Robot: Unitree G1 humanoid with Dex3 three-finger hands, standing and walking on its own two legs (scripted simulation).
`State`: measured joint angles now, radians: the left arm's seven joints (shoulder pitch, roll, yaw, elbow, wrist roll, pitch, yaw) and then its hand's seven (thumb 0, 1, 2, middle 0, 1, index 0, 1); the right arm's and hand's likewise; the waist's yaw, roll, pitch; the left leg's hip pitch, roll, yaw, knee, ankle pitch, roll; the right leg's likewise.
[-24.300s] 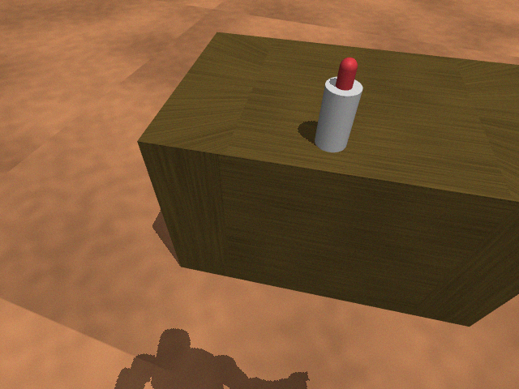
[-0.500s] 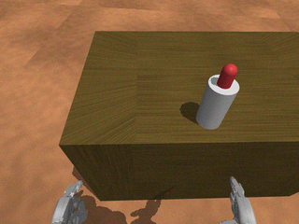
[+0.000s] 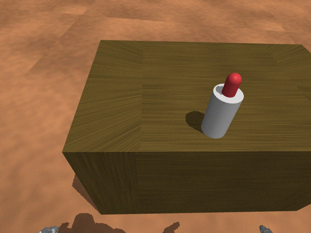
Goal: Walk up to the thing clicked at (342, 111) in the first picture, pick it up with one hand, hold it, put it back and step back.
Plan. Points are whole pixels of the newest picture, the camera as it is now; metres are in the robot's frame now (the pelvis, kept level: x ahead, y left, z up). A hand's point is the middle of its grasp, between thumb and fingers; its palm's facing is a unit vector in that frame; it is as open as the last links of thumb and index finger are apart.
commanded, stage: home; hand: right
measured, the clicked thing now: (223, 105) +0.47 -0.20 +0.06
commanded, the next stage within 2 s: stand in 1.58 s
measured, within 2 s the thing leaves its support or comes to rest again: neither
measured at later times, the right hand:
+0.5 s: hand out of the picture +0.03 -0.26 -0.13, palm faces -0.04 +0.93 -0.36, open 17.4 cm
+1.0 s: hand out of the picture +0.06 -0.25 -0.13, palm faces -0.04 +0.93 -0.35, open 17.3 cm
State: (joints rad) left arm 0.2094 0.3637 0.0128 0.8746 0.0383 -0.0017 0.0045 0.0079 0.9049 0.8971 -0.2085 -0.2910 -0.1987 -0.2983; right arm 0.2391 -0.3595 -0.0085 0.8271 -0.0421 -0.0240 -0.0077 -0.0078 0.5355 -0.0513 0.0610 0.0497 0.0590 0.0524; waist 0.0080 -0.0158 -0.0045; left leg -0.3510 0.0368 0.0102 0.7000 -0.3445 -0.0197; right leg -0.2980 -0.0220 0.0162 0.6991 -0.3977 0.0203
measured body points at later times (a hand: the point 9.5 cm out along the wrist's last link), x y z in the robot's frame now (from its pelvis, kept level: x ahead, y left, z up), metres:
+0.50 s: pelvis -0.02 +0.00 +0.03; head -0.03 +0.01 +0.48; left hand +0.04 +0.30 -0.11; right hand +0.04 -0.30 -0.10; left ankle +0.02 +0.13 -0.72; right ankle -0.02 -0.14 -0.72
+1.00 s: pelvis +0.00 +0.00 +0.03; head +0.00 +0.01 +0.48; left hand +0.06 +0.30 -0.11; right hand +0.07 -0.30 -0.10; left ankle +0.02 +0.13 -0.72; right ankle -0.02 -0.14 -0.72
